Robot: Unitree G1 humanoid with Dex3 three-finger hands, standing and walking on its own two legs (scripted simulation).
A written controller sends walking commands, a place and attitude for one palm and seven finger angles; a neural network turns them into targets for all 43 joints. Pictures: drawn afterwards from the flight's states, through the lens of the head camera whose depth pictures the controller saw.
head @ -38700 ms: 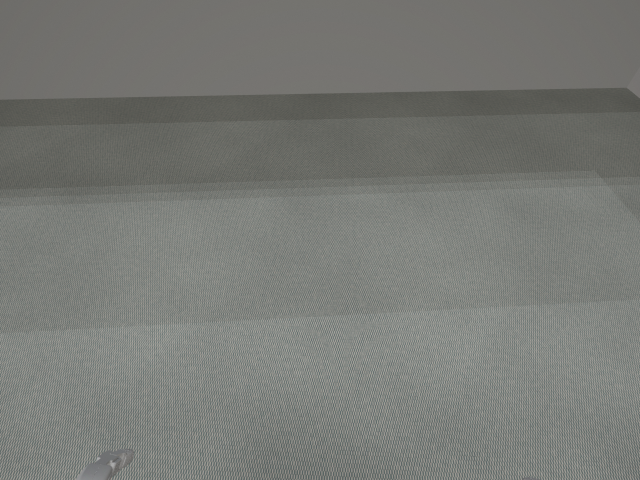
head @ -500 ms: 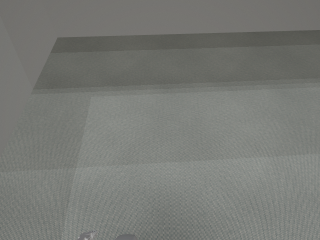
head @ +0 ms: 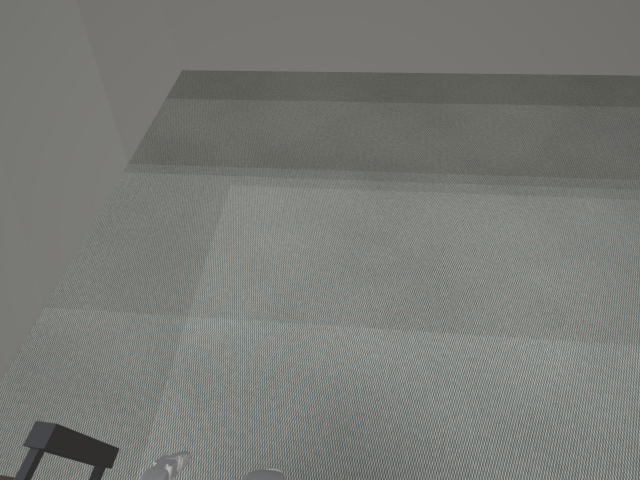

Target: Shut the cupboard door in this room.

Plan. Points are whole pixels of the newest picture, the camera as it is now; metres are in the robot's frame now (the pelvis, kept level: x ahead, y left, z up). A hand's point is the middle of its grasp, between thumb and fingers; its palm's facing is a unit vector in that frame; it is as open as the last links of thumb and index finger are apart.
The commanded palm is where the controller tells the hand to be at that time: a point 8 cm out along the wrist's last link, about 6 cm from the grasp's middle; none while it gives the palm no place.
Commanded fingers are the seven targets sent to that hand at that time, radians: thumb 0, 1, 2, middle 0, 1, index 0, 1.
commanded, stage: turn or walk to find it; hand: left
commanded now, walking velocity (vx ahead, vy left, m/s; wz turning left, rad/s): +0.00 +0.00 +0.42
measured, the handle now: (68, 467) +0.14 +0.31 -0.04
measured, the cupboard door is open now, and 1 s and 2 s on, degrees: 88 87 87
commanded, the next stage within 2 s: none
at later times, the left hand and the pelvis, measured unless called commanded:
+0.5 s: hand out of the picture -0.05 +0.24 -0.18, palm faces +0.29 -0.93 -0.22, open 7.4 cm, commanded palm none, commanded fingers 0.00 0.90 0.90 -0.20 -0.30 -0.20 -0.30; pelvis -0.02 +0.03 +0.00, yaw +13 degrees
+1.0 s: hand out of the picture +0.00 +0.20 -0.14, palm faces +0.42 -0.86 -0.27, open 7.4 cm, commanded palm none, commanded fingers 0.00 0.90 0.90 -0.20 -0.30 -0.20 -0.30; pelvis +0.00 -0.01 +0.01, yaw +26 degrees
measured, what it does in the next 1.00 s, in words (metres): steps on the spot, turning left: left foot, then right foot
